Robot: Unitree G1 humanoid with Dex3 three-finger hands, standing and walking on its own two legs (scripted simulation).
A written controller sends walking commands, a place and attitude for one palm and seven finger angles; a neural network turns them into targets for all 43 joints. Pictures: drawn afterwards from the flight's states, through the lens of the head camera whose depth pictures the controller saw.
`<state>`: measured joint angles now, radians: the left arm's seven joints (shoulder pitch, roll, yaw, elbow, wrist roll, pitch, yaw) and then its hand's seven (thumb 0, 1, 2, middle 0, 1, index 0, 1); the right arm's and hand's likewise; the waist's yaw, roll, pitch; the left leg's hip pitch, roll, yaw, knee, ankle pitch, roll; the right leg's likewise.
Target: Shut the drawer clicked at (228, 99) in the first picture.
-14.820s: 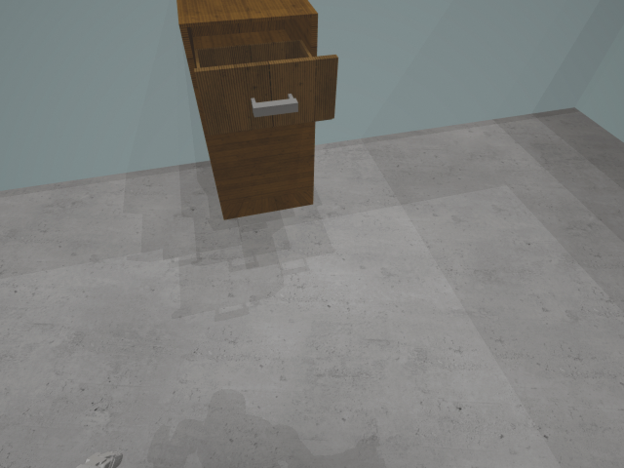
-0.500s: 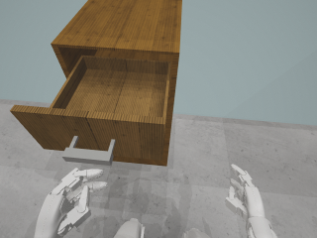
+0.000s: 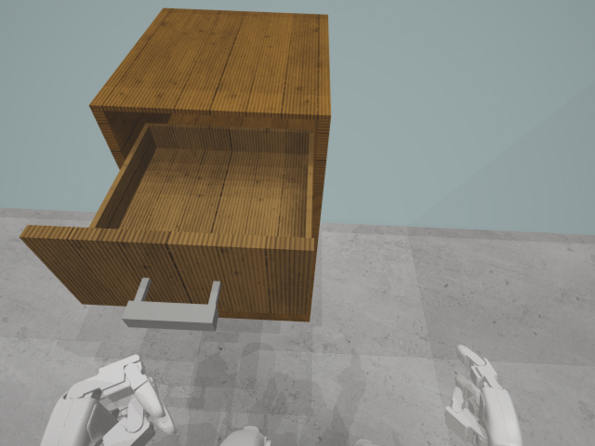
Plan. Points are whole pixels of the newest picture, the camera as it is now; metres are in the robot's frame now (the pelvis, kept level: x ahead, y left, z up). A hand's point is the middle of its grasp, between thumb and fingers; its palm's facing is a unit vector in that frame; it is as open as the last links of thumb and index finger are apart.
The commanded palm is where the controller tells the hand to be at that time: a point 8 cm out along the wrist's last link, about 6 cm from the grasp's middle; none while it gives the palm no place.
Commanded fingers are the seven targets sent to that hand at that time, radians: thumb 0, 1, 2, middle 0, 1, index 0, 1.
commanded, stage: raise the hand and make a fist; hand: left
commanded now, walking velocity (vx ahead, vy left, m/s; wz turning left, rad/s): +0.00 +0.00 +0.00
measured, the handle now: (176, 301) +0.30 +0.19 +0.02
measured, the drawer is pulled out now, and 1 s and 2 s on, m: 0.28 0.28 0.28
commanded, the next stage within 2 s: bring the fist close to the handle in 0.82 s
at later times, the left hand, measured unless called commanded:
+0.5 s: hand (127, 432) +0.13 +0.16 +0.12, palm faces +0.05 -1.00 -0.05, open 3.3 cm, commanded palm +0.07 +0.21 +0.12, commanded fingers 0.00 0.90 0.90 -1.40 -1.60 -1.40 -1.60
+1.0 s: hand (146, 431) +0.13 +0.15 +0.11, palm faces +0.06 -1.00 -0.07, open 3.3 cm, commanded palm +0.08 +0.21 +0.11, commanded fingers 0.00 0.90 0.90 -1.40 -1.60 -1.40 -1.60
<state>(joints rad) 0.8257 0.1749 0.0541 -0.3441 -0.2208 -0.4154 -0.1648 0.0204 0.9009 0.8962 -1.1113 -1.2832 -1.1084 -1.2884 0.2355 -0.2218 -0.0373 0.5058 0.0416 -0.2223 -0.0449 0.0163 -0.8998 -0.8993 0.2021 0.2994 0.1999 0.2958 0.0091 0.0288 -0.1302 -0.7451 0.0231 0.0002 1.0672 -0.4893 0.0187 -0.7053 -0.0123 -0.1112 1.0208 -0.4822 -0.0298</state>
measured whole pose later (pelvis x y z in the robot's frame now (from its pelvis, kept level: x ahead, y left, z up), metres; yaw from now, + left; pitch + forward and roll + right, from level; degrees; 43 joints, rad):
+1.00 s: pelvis +0.01 +0.00 +0.01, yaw +0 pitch +7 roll -2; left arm 0.93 0.18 0.02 -0.50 -0.20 -0.32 -0.15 0.02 0.90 0.90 -1.40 -1.60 -1.40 -1.60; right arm 0.25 -0.20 0.01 0.47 0.05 -0.24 -0.03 0.02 -0.90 -0.90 0.20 0.30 0.20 0.30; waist 0.03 0.05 -0.13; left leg -0.64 0.02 0.00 1.00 -0.48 0.02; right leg -0.60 -0.01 -0.11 0.95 -0.47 -0.03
